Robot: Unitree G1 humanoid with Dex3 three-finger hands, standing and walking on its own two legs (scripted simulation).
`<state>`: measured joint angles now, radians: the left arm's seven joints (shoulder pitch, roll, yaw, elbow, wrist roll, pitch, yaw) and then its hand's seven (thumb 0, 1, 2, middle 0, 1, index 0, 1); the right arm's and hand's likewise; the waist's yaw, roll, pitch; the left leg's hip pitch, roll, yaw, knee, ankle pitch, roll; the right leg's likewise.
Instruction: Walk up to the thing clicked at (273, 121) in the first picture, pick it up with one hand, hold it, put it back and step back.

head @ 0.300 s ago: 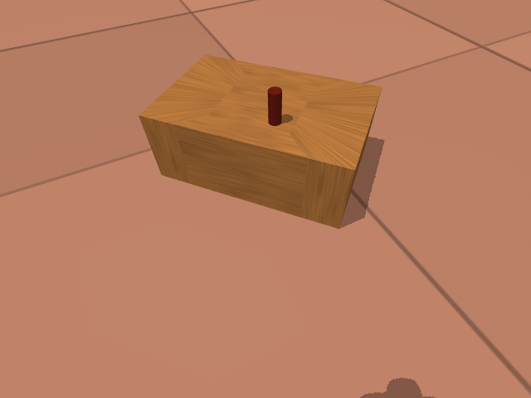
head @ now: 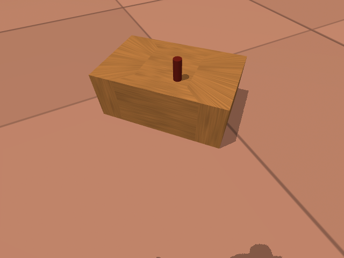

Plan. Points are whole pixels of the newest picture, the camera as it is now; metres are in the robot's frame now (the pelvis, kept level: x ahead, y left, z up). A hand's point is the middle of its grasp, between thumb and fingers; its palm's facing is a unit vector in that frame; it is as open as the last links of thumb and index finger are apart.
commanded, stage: stand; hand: left
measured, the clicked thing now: (177, 69) +1.23 +0.00 -0.32
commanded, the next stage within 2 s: walk up in 0.82 s
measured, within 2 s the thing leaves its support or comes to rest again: neither
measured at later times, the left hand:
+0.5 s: hand out of the picture +0.08 +0.25 -0.16, palm faces -0.01 -0.94 -0.34, open 7.4 cm
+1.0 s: hand out of the picture +0.08 +0.29 -0.16, palm faces -0.05 -0.94 -0.35, open 7.4 cm
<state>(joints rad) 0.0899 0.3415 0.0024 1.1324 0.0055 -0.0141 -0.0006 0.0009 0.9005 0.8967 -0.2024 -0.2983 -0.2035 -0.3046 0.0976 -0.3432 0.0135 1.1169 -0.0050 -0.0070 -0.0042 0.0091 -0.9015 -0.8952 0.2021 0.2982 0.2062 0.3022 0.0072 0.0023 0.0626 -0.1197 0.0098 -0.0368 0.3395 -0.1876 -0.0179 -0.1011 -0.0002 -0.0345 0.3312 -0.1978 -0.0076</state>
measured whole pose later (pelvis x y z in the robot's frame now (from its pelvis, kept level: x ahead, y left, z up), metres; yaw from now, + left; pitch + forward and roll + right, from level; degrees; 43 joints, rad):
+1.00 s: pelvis +0.02 +0.02 -0.01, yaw -4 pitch -1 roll -1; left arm 0.26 0.37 0.07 1.01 0.03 -0.04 -0.04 0.00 0.90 0.90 -0.20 -0.30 -0.21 -0.30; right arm 0.16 -0.41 -0.06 1.00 -0.04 -0.03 0.05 0.01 -0.90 -0.90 0.20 0.30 0.21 0.30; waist 0.03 0.02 0.04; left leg -0.27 0.02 -0.02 0.65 -0.45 0.03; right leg -0.15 0.02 0.04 0.46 -0.30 -0.02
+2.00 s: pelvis +0.39 +0.04 -0.02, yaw -19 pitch -2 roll +1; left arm 0.31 0.46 0.05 0.90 -0.01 -0.06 -0.02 0.01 0.90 0.90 -0.20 -0.30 -0.20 -0.30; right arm 0.34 -0.40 -0.07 0.82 -0.02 -0.06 0.06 0.01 -0.90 -0.90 0.20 0.30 0.21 0.30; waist -0.03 -0.05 0.08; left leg -0.26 0.06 0.10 0.59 -0.28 0.00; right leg -0.46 -0.01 0.02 1.04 -0.41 -0.03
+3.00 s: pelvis +0.65 +0.06 -0.04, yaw -23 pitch -3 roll +0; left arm 0.19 0.39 0.03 0.93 0.01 -0.01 -0.01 0.00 0.90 0.90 -0.20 -0.30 -0.20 -0.30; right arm 0.21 -0.38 -0.02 0.91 0.01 -0.01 -0.01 0.01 -0.90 -0.90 0.20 0.30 0.21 0.30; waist 0.00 0.00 0.12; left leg -0.34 0.05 0.08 0.75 -0.36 0.00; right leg -0.37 -0.03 -0.02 0.75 -0.33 -0.01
